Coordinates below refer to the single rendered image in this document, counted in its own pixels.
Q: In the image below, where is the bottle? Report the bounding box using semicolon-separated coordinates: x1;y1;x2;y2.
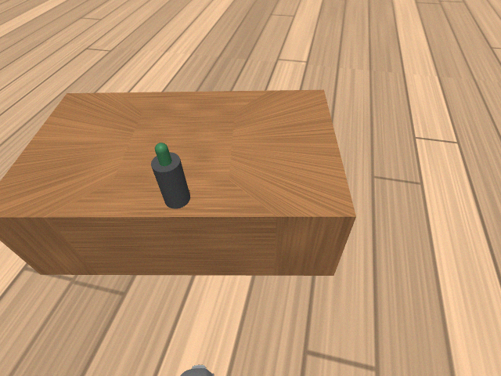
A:
151;143;190;209

